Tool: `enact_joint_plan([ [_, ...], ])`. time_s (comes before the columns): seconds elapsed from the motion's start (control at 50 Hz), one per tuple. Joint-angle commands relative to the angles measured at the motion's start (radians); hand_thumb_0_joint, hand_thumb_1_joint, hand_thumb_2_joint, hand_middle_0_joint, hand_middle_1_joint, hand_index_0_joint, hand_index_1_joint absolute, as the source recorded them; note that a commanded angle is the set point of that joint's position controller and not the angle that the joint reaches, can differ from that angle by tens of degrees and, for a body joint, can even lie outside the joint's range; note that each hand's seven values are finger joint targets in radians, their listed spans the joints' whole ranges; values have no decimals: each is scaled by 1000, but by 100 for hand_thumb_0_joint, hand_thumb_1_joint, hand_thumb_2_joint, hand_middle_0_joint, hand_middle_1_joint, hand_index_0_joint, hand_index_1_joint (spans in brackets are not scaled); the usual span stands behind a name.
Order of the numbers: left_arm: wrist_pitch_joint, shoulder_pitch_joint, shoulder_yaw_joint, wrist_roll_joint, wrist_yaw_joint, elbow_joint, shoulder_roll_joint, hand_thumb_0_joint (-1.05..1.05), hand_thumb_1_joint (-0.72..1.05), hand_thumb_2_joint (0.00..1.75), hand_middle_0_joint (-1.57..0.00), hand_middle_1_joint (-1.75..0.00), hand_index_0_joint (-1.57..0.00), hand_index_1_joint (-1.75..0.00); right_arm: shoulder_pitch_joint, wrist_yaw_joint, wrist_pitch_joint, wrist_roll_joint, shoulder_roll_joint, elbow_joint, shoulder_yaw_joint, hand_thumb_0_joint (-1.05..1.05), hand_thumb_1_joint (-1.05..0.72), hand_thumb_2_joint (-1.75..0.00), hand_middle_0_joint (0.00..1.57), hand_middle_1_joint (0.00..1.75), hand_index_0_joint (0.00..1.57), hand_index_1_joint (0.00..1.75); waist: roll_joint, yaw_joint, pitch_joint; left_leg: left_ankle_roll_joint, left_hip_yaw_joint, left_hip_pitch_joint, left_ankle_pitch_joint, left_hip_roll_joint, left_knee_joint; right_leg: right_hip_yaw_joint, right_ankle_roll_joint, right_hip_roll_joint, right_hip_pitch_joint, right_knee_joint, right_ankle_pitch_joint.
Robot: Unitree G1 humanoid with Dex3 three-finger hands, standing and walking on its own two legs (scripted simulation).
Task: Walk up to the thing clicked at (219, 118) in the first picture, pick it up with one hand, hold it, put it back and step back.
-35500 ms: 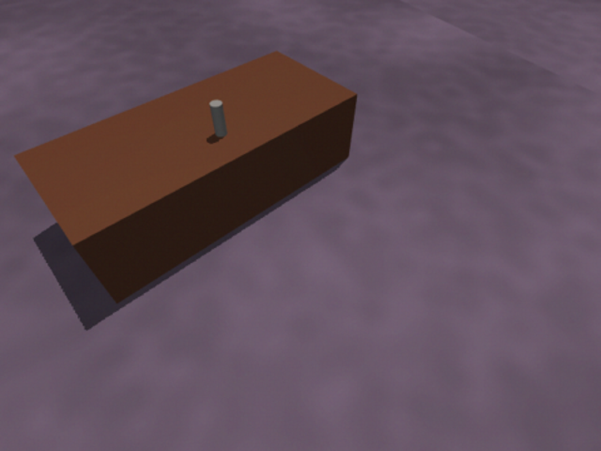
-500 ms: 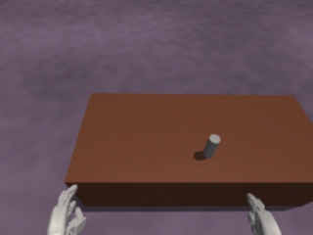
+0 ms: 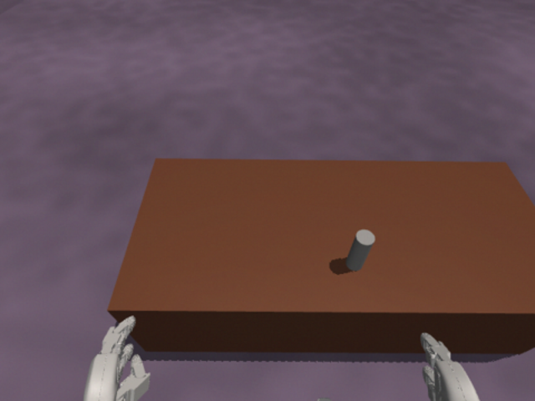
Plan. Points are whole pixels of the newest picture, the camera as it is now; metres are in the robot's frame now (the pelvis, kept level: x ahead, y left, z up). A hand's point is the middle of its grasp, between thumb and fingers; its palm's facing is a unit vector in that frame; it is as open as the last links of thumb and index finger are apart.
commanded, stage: home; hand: right
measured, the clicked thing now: (359, 251) +0.54 -0.23 -0.29
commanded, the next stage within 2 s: stand in 1.46 s
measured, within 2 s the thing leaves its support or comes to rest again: neither
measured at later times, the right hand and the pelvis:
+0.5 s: hand (411, 392) +0.16 -0.19 -0.04, palm faces +0.05 +0.98 -0.21, open 17.5 cm; pelvis +0.00 -0.01 +0.00, yaw +0 degrees
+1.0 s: hand (405, 395) +0.16 -0.18 -0.04, palm faces +0.06 +0.98 -0.20, open 17.4 cm; pelvis +0.00 +0.00 +0.00, yaw +0 degrees
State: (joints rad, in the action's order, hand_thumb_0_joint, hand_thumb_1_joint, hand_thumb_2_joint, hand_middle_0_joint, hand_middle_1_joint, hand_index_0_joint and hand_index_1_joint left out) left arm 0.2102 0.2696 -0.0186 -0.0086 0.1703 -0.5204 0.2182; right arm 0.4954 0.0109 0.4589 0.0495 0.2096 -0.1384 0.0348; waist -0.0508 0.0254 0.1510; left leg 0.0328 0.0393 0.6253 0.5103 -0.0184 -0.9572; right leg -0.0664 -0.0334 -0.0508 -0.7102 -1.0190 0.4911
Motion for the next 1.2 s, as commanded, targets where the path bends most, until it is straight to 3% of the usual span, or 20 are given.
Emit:
enact_joint_plan([
  [0.0, 60, -69, 49, 2, 12, 155, 123, 0, 90, 90, -20, -30, -20, -30, -18, 11, -43, -11, 115, -205, 66, 0, 58, -3, 5, 5, 5, 5, -21, -1, 82, -23, 45, -11, -220, 44, 144, 28, 32, 31, 137, 171, -226],
  [0.1, 60, -59, 52, 4, 13, 154, 121, 0, 90, 90, -20, -30, -20, -30, -6, 12, -39, -12, 108, -199, 59, 0, 58, -3, 5, 5, 5, 5, -1, 10, 120, -19, 44, -33, -300, 41, 137, 31, 37, 34, 160, 145, -307],
  [0.22, 56, -61, 49, 3, 11, 157, 123, 0, 90, 90, -20, -30, -20, -30, -8, 10, -28, -12, 99, -203, 53, 0, 55, -5, 5, 5, 5, 5, -7, 5, 117, -20, 48, -17, -304, 46, 123, 21, 31, 27, 165, 147, -340],
  [0.44, 55, -67, 52, 3, 10, 171, 121, 0, 90, 90, -20, -30, -20, -30, -8, 12, -25, -15, 108, -204, 58, 0, 57, -4, 5, 5, 5, 5, -3, 2, 88, -23, 49, -9, -227, 46, 148, 27, 34, 32, 131, 166, -233],
  [0.66, 60, -57, 47, 1, 15, 166, 118, 0, 90, 90, -20, -30, -20, -30, -10, 12, -33, -7, 119, -207, 71, 0, 54, -6, 5, 5, 5, 5, 19, 7, 114, -18, 43, -22, -258, 41, 146, 33, 41, 36, 139, 148, -256],
  [0.78, 61, -63, 47, 3, 17, 158, 121, 0, 90, 90, -20, -30, -20, -30, -20, 9, -36, -6, 103, -201, 54, 0, 55, -5, 5, 5, 5, 5, -11, 10, 85, -21, 42, -1, -230, 42, 148, 34, 37, 34, 135, 158, -229],
  [0.84, 64, -64, 49, 2, 18, 161, 122, 0, 90, 90, -20, -30, -20, -30, -15, 9, -36, -8, 125, -209, 71, 0, 54, -5, 5, 5, 5, 5, 13, 6, 97, -20, 42, -9, -224, 42, 154, 36, 39, 37, 129, 158, -223],
  [0.9, 65, -72, 46, 5, 20, 159, 117, 0, 90, 90, -20, -30, -20, -30, -13, 9, -38, -3, 110, -193, 66, 0, 53, -6, 5, 5, 5, 5, 28, 9, 78, -15, 36, -17, -219, 37, 167, 41, 43, 40, 110, 145, -205],
  [0.98, 62, -65, 48, 6, 20, 157, 122, 0, 90, 90, -20, -30, -20, -30, -9, 10, -39, -6, 113, -198, 62, 0, 53, -6, 5, 5, 5, 5, 24, 14, 103, -15, 32, -21, -271, 37, 153, 43, 43, 39, 130, 133, -255],
  [1.08, 59, -65, 48, 5, 20, 157, 121, 0, 90, 90, -20, -30, -20, -30, -14, 12, -40, -7, 120, -209, 69, 0, 52, -7, 5, 6, 5, 6, 16, 13, 120, -16, 29, -17, -268, 38, 151, 41, 44, 37, 139, 133, -252],
  [1.18, 62, -67, 47, 6, 23, 150, 121, 0, 90, 90, -20, -30, -20, -30, -13, 13, -38, -8, 113, -201, 58, 0, 54, -6, 5, 5, 5, 5, 1, 13, 86, -17, 34, -9, -247, 39, 155, 40, 39, 38, 128, 146, -236],
])
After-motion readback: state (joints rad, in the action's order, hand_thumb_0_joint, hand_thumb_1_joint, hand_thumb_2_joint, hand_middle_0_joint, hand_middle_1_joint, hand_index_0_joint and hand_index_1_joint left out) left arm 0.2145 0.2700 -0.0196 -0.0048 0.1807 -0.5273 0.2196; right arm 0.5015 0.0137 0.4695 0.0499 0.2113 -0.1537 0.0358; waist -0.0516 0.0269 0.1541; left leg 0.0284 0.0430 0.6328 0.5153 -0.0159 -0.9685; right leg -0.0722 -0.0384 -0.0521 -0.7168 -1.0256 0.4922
